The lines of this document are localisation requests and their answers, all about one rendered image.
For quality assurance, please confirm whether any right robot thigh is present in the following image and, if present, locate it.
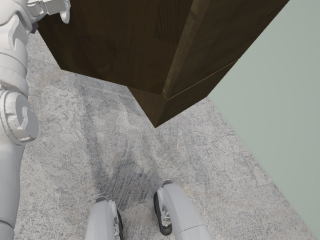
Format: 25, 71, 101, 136
157, 183, 214, 240

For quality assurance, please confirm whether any cupboard door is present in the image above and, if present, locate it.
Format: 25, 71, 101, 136
37, 0, 194, 95

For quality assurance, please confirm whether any handle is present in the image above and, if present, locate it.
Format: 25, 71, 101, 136
31, 22, 39, 34

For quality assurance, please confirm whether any robot left forearm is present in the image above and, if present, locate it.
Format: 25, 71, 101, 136
0, 0, 33, 100

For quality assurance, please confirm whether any left robot thigh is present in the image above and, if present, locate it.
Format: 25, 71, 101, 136
84, 200, 119, 240

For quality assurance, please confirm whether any robot left upper arm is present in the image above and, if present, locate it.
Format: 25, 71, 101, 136
0, 90, 39, 240

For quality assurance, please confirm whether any robot left hand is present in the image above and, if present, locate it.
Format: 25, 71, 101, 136
12, 0, 71, 24

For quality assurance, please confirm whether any robot thigh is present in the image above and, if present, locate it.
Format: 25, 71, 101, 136
84, 200, 119, 240
157, 183, 214, 240

